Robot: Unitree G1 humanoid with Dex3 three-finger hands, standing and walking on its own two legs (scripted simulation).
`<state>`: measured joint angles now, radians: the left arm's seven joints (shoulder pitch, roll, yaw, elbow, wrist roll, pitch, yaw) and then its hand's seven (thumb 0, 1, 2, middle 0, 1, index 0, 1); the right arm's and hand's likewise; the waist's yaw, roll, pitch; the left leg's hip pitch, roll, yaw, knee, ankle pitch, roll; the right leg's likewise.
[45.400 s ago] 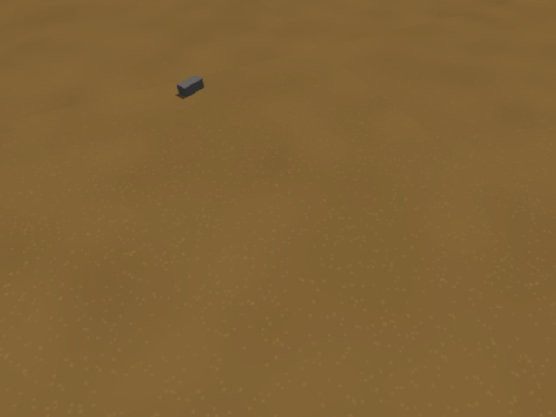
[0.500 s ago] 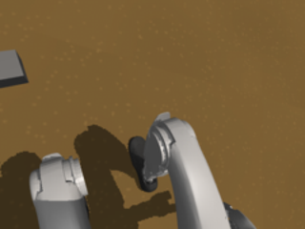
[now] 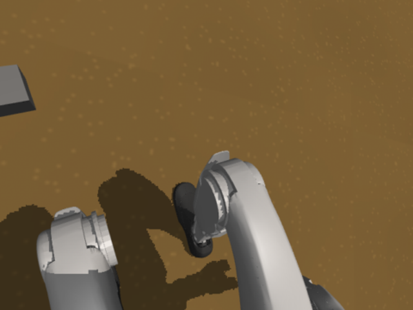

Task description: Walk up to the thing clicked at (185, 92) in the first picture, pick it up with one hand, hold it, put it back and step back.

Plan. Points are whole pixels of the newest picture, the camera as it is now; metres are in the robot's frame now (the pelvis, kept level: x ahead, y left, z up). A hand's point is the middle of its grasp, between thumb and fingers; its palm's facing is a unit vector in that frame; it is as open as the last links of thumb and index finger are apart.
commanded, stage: rise first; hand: left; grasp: from above
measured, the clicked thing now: out of the picture +0.58 +0.26 -0.31
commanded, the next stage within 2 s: none
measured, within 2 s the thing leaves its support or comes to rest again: neither
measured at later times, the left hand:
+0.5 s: hand out of the picture +0.53 +0.29 -0.17, palm faces -0.46 -0.06 -0.89, open 14.0 cm
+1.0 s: hand out of the picture +0.54 +0.29 -0.18, palm faces -0.46 -0.06 -0.89, open 14.1 cm
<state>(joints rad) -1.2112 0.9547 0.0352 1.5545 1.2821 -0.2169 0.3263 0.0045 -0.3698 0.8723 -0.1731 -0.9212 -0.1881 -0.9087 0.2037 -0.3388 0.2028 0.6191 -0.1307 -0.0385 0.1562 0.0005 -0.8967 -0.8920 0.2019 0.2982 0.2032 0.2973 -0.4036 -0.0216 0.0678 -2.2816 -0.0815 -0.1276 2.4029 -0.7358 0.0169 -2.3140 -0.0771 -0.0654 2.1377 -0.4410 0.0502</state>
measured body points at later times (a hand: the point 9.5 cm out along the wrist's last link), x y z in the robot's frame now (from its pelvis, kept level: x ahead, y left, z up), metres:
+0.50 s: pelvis +0.00 +0.00 +0.00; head +0.27 +0.09 +0.35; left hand +0.55 +0.29 -0.12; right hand +0.01 -0.27 -0.06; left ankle +0.06 +0.11 -0.31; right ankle +0.16 -0.14 -0.31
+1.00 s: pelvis +0.00 +0.00 +0.00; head +0.28 +0.09 +0.34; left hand +0.56 +0.29 -0.13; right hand +0.01 -0.27 -0.06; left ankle +0.06 +0.11 -0.31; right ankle +0.16 -0.14 -0.31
